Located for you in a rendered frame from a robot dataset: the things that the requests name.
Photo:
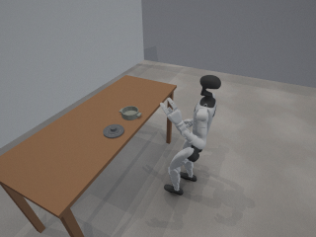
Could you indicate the pot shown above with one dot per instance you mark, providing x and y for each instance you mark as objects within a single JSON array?
[{"x": 130, "y": 113}]

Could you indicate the right robot shin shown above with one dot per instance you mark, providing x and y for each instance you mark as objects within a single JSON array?
[{"x": 189, "y": 167}]

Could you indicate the knob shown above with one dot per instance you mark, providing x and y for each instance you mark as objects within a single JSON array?
[{"x": 113, "y": 128}]

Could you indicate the humanoid robot head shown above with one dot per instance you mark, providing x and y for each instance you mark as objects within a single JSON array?
[{"x": 208, "y": 82}]

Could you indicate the robot right hand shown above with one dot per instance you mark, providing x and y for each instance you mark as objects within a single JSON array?
[{"x": 188, "y": 122}]

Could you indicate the lid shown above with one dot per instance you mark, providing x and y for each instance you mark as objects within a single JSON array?
[{"x": 113, "y": 134}]

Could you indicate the robot left forearm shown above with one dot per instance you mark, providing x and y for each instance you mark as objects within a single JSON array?
[{"x": 192, "y": 139}]

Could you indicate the table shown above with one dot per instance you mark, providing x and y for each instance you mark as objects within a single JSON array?
[{"x": 56, "y": 165}]

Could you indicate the robot left hand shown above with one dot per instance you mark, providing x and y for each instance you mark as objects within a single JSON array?
[{"x": 174, "y": 116}]

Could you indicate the left robot upper arm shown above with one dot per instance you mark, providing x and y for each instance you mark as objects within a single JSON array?
[{"x": 202, "y": 118}]

